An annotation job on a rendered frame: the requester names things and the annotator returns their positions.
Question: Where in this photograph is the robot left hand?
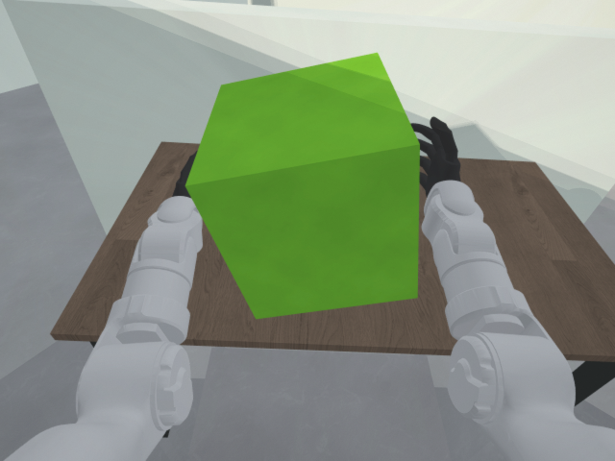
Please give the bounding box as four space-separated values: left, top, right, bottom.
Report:
172 151 197 198

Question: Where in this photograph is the robot right forearm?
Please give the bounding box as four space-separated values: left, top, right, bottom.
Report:
422 181 576 406

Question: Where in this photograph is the robot right hand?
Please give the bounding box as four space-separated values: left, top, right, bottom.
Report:
410 117 460 197

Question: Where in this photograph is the robot left forearm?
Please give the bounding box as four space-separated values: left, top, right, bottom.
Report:
76 196 203 418

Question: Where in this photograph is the left robot upper arm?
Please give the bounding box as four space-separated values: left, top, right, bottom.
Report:
4 341 193 461

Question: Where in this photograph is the carton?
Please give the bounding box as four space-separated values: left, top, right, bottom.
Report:
185 53 420 319

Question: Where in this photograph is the table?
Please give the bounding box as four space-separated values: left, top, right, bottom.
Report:
50 142 615 438

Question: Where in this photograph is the right robot upper arm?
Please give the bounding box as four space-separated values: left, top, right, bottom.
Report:
447 332 615 461

